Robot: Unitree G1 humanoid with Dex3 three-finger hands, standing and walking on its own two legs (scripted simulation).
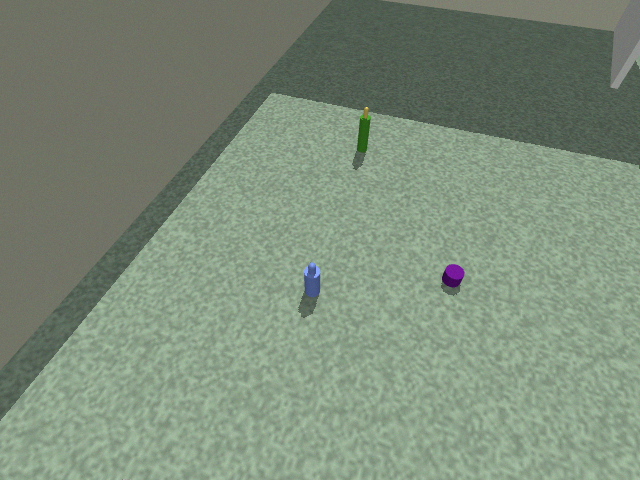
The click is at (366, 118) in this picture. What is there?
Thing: necked bottle
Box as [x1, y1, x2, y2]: [357, 107, 370, 152]
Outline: 367,107 364,108 364,113 360,116 357,150 361,152 366,150 370,119 370,117 367,114
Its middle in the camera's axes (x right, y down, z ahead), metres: +0.23 -0.54 +1.93
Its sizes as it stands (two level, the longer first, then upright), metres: 0.051 0.051 0.244
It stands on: the floor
